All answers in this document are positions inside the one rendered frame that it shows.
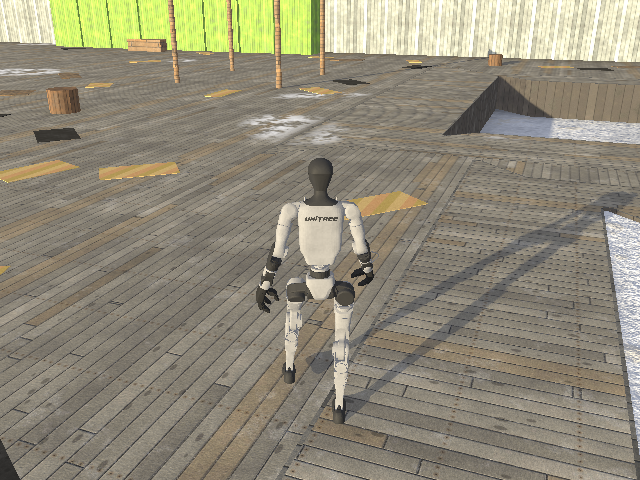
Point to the right robot upper arm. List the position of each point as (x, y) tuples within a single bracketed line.
[(352, 212)]

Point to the robot left forearm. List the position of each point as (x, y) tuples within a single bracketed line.
[(270, 270)]

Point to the robot left hand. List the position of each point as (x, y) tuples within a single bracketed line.
[(261, 298)]

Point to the robot right shin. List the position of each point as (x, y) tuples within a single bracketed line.
[(341, 376)]

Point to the robot right forearm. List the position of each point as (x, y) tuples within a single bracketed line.
[(365, 260)]

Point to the robot torso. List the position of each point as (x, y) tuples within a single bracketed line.
[(320, 240)]

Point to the robot right hand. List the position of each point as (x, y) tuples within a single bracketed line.
[(359, 272)]

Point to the left robot upper arm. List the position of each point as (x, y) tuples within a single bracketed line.
[(288, 212)]

